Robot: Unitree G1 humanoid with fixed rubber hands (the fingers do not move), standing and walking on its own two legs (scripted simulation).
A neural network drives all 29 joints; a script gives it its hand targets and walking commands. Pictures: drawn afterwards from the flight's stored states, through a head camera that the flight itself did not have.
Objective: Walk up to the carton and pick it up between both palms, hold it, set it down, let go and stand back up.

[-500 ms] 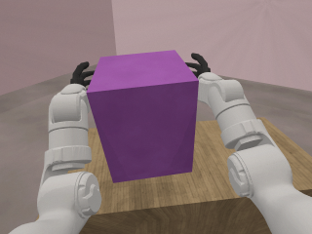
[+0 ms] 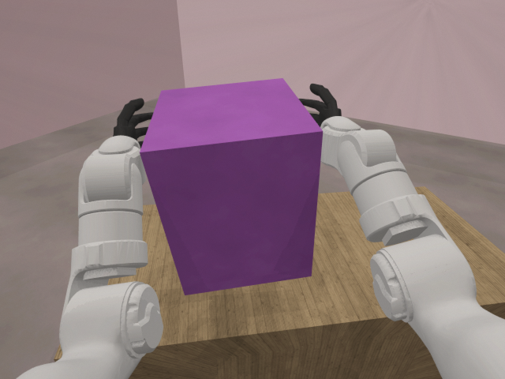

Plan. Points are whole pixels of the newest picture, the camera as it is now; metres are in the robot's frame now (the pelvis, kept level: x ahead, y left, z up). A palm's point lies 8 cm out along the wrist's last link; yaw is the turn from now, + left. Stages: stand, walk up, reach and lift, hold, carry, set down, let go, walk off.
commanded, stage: hold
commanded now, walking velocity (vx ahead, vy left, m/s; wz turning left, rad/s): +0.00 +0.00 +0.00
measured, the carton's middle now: (235, 182) +0.37 +0.00 +0.22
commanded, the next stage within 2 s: none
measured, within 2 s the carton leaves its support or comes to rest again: neither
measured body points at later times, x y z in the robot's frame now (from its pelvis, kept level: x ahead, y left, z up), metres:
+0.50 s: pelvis +0.00 +0.00 +0.00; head -0.10 +0.02 +0.44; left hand +0.38 +0.16 +0.29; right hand +0.38 -0.14 +0.32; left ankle +0.03 +0.12 -0.75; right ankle -0.01 -0.11 -0.75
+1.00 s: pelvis +0.00 +0.00 +0.00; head -0.10 +0.01 +0.44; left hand +0.38 +0.15 +0.29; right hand +0.38 -0.14 +0.31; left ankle +0.03 +0.12 -0.75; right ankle -0.01 -0.11 -0.75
